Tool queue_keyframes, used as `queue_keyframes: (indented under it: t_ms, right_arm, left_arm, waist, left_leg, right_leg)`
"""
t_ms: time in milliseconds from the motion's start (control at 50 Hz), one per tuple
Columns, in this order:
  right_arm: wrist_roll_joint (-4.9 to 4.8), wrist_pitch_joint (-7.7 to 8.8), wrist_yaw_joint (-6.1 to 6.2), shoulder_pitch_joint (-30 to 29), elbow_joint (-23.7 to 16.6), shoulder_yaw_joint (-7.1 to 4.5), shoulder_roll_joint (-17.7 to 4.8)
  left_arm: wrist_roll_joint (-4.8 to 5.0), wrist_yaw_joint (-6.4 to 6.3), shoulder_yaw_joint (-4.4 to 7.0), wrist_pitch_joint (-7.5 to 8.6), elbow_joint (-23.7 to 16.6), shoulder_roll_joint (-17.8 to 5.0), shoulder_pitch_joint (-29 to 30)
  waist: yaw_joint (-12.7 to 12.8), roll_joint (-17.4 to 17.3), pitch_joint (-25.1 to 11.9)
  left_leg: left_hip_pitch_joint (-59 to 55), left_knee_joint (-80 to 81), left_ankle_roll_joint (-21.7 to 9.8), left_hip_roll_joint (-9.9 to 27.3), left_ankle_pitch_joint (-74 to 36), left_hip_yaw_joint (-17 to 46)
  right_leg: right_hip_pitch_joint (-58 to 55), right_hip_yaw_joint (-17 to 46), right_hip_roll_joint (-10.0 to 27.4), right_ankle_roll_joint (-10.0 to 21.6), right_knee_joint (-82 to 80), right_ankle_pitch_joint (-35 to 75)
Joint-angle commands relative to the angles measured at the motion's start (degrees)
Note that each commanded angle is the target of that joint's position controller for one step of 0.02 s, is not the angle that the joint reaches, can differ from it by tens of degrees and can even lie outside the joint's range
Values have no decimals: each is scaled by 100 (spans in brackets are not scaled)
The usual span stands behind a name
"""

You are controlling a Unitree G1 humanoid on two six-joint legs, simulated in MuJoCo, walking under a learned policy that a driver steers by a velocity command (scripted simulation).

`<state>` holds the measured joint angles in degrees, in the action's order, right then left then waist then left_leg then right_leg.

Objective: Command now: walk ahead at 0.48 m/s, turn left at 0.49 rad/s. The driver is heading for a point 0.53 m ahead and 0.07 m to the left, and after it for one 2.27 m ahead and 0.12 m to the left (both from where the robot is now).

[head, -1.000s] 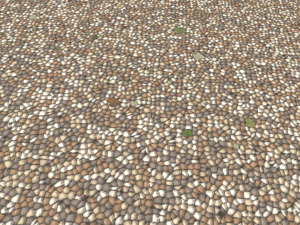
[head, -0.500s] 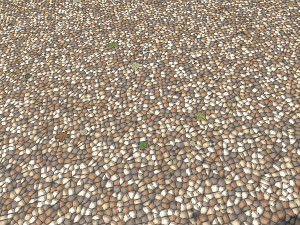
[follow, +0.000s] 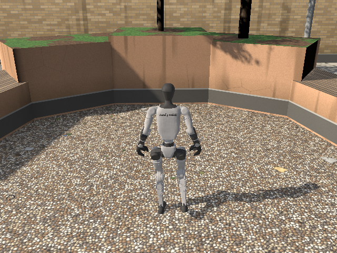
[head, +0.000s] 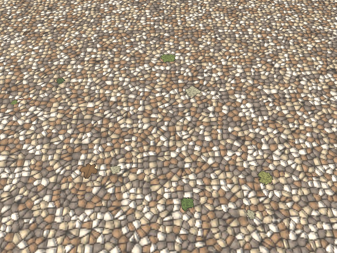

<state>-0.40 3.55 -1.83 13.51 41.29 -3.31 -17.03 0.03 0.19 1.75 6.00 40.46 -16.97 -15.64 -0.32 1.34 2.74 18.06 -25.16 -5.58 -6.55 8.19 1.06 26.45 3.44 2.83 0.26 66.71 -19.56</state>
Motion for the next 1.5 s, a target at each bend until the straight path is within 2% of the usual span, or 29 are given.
queue_keyframes:
  t_ms: [20,100,180,280,300,320,340,360,380,460,620,720,780,800,820,840,860,920,980,1040,1220,1240,1260,1280,1300,1320,1360,1420,1500]
  right_arm:
    - [7,84,94,-196,-459,-188,-735]
    - [-57,76,194,5,-360,-248,-928]
    - [-144,-27,250,526,-175,-283,-1004]
    - [-89,-126,255,525,-204,-238,-774]
    - [-38,-104,218,564,-275,-113,-429]
    - [-49,-50,211,1194,-405,25,38]
    - [-203,-10,211,1370,-499,13,-288]
    - [-230,-39,233,936,-424,-121,-799]
    - [-155,-73,235,426,-512,-161,-890]
    - [-141,-180,152,191,-630,-164,-508]
    - [-54,-123,11,-795,-894,27,-36]
    - [-71,45,-116,-1510,-1115,10,-216]
    - [-29,89,-54,-300,-783,-242,-692]
    - [26,62,32,616,-565,-379,-1015]
    - [226,18,129,1100,-537,-471,-1599]
    - [242,-1,139,1059,-590,-378,-1302]
    - [191,7,120,685,-570,-257,-957]
    - [86,94,44,-239,-450,-109,-348]
    - [172,189,96,-699,-349,-169,-445]
    - [149,149,242,-774,-199,-224,-578]
    - [-178,-183,310,-715,59,-369,-960]
    - [-191,-206,314,-640,105,-354,-871]
    - [-72,-209,296,-231,187,-325,-727]
    - [222,-196,274,-149,-45,-195,-402]
    - [189,-210,247,-240,-70,-173,-489]
    - [4,-250,239,-569,-105,-223,-690]
    - [47,-305,342,-773,-81,-242,-676]
    - [63,-368,378,-658,-36,-236,-582]
    - [41,-377,371,-711,-4,-162,-411]
  left_arm:
    - [-102,-39,201,1,-421,-643,-203]
    - [-132,-75,88,-13,-664,-369,632]
    - [19,1,102,73,-824,-421,1336]
    - [64,27,341,165,-683,-815,583]
    - [-35,-15,428,194,-637,-1052,-80]
    - [-157,-49,537,144,-567,-1533,-698]
    - [-50,22,559,71,-371,-1464,-981]
    - [-27,14,433,52,-484,-958,-678]
    - [-45,-8,366,11,-495,-760,-415]
    - [-75,-37,272,29,-343,-452,33]
    - [26,-15,373,-1,178,-790,-215]
    - [216,16,431,-157,539,-1091,-624]
    - [230,-23,417,-238,636,-1156,-529]
    - [143,-33,310,-209,575,-906,-524]
    - [11,-11,87,-145,349,-178,-981]
    - [115,-18,119,-72,472,-396,-1078]
    - [258,-26,276,-90,418,-838,-741]
    - [117,-127,323,-318,459,-643,-537]
    - [126,-153,310,-593,389,-350,-630]
    - [55,-106,272,-644,115,-232,-204]
    - [27,211,422,-793,-534,-531,486]
    - [8,177,494,-783,-497,-645,239]
    - [-3,70,663,-760,-455,-1115,-146]
    - [-63,-56,778,-753,-589,-1774,-209]
    - [-138,8,660,-650,-713,-1521,-248]
    - [-89,71,602,-567,-740,-1285,-57]
    - [83,18,520,-538,-743,-960,455]
    - [-15,-110,497,-634,-867,-926,764]
    - [22,-203,570,-687,-885,-1061,688]
  waist:
    - [207,-459,-292]
    - [-65,-458,-82]
    - [-383,-553,-214]
    - [163,-801,-522]
    - [486,-467,-1140]
    - [371,957,-1994]
    - [339,1918,-2115]
    - [509,1001,-1340]
    - [536,544,-812]
    - [208,616,-213]
    - [363,176,47]
    - [399,252,243]
    - [-415,340,-570]
    - [-828,254,-1268]
    - [-646,-1112,-2213]
    - [-679,-1409,-2792]
    - [-611,-1058,-1914]
    - [14,-836,-820]
    - [324,-796,-576]
    - [278,-733,-459]
    - [155,-589,-448]
    - [274,-421,-581]
    - [334,354,-881]
    - [115,1903,-1026]
    - [309,1335,-1970]
    - [396,731,-1757]
    - [164,166,-1126]
    - [-65,462,-1048]
    - [34,524,-1123]
  left_leg:
    - [-316,1477,-1221,1499,-323,1891]
    - [333,1410,-908,1052,-419,1236]
    - [-36,1036,-689,1146,68,1574]
    - [-637,-224,-283,1216,25,2191]
    - [-280,-1451,-79,888,225,1854]
    - [1325,-3444,332,84,2018,1015]
    - [2595,-4665,444,283,2629,822]
    - [2872,-5116,500,587,2061,936]
    - [2830,-5093,531,769,1576,719]
    - [2185,-4341,586,1172,851,518]
    - [2007,-1954,581,1119,-583,215]
    - [1552,-765,378,928,-385,-96]
    - [-512,-182,66,558,-423,-333]
    - [-2150,-462,-140,1046,-617,92]
    - [-4257,-389,-858,2760,-702,2441]
    - [-4058,270,-1216,3244,-1194,3709]
    - [-3347,266,-1034,3016,-1925,2666]
    - [-1482,586,-648,2304,-3081,778]
    - [-588,1072,-746,2293,-3251,101]
    - [-579,1202,-693,2208,-2963,-476]
    - [-1284,58,-285,2461,-2292,-853]
    - [-1165,-588,-64,2226,-2335,-1029]
    - [-710,-1761,361,1744,-1620,-1281]
    - [1256,-3715,948,796,2376,-1393]
    - [1699,-4766,992,445,3405,-25]
    - [1911,-4982,898,621,3054,298]
    - [2033,-4375,805,876,2205,381]
    - [1305,-3502,884,722,1627,297]
    - [874,-2415,1004,567,1320,359]
  right_leg:
    - [730,101,337,-221,-472,302]
    - [397,-72,131,-479,-2260,1830]
    - [-52,20,-196,-521,-3417,2532]
    - [-1162,74,-185,-43,-4055,1565]
    - [-2341,594,441,289,-4021,1269]
    - [-4311,2661,1780,1012,-4251,538]
    - [-4596,4566,2346,1442,-4844,-1068]
    - [-4005,3874,2047,1206,-5015,-1516]
    - [-3354,2844,1767,987,-4999,-816]
    - [-2103,979,1123,872,-5476,1088]
    - [-2138,-309,1070,1024,-5831,2275]
    - [-2651,-89,1301,987,-5599,2769]
    - [-2525,-311,1023,667,-4101,4443]
    - [-1585,-461,744,434,-2841,3604]
    - [541,-632,-132,-33,-593,426]
    - [969,288,-411,-133,405,-1563]
    - [1275,440,-154,-163,711,-1359]
    - [776,124,347,-267,89,-594]
    - [302,-31,299,-415,-173,-21]
    - [295,-109,360,-395,-1218,839]
    - [-282,-596,48,147,-3217,890]
    - [-828,-698,-166,306,-3678,1320]
    - [-1743,-138,28,583,-4074,3496]
    - [-2986,2016,1468,1625,-4037,5981]
    - [-3267,3053,1976,2395,-4290,5152]
    - [-3011,2587,1748,2215,-4463,4436]
    - [-2337,1931,1229,1581,-4575,3114]
    - [-1601,1589,832,1372,-4743,2774]
    - [-1433,1685,689,1321,-4751,2012]
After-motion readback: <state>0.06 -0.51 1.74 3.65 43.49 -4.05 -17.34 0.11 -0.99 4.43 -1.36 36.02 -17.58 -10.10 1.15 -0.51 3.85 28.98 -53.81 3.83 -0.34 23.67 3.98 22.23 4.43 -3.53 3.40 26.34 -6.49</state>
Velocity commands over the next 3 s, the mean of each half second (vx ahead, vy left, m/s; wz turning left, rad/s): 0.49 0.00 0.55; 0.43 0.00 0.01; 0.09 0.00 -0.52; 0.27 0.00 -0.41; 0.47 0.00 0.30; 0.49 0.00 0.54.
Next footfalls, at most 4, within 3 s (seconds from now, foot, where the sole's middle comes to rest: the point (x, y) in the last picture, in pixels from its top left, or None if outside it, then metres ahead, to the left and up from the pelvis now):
0.30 right None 0.37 -0.14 -0.77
0.80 left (122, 230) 0.55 0.21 -0.77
1.26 right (174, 190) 0.72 0.00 -0.77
1.68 left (121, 198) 0.69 0.22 -0.77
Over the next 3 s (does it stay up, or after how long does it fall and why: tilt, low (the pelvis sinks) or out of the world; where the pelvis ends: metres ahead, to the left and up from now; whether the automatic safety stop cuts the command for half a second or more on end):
stays up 1.20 0.05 0.01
